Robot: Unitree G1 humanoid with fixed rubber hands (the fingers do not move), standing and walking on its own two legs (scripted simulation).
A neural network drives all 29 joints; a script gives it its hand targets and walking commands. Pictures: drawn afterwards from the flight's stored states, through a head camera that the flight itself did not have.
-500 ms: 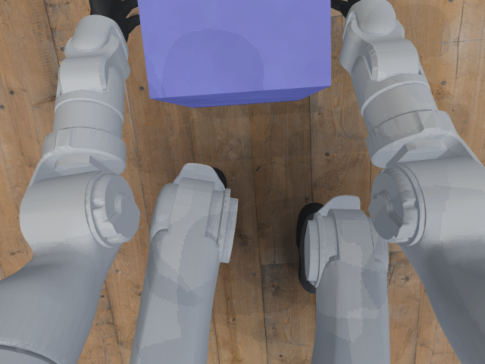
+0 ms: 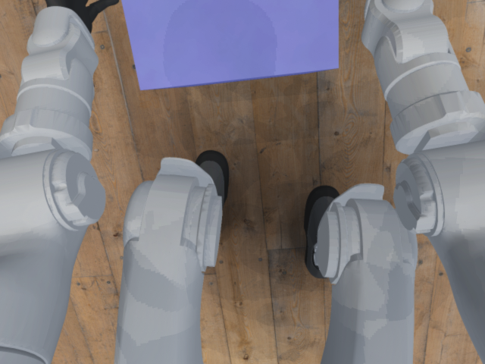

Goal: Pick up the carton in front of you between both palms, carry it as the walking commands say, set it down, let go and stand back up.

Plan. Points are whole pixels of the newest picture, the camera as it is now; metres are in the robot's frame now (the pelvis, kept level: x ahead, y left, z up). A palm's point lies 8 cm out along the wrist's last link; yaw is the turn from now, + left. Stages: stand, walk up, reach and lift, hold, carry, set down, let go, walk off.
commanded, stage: set down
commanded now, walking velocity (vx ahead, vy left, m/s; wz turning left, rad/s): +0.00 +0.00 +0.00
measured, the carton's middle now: (235, 1) +0.52 +0.12 -0.25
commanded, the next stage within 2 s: let go in 1.18 s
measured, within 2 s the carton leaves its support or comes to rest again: neither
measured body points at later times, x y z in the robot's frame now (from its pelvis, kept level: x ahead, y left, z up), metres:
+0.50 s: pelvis +0.00 +0.01 +0.06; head +0.34 +0.08 +0.35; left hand +0.50 +0.34 -0.07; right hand +0.59 -0.03 -0.06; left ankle +0.13 +0.13 -0.34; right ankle +0.10 -0.12 -0.34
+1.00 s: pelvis +0.03 +0.01 +0.18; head +0.35 +0.07 +0.50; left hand +0.50 +0.35 +0.08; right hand +0.59 -0.04 +0.08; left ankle +0.13 +0.13 -0.34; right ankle +0.10 -0.12 -0.34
